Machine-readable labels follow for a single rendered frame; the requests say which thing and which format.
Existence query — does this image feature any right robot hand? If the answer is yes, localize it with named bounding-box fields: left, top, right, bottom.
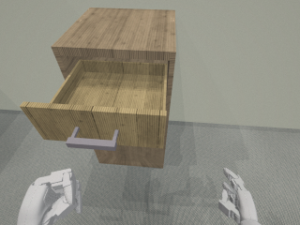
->
left=218, top=168, right=259, bottom=225

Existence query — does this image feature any handle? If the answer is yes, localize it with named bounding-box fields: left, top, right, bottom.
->
left=66, top=127, right=119, bottom=151

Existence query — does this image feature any drawer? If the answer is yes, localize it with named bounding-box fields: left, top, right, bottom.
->
left=20, top=59, right=168, bottom=149

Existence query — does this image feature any cabinet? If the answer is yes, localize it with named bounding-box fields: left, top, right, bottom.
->
left=51, top=7, right=176, bottom=169

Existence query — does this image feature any left robot hand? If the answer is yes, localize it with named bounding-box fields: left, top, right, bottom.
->
left=17, top=168, right=83, bottom=225

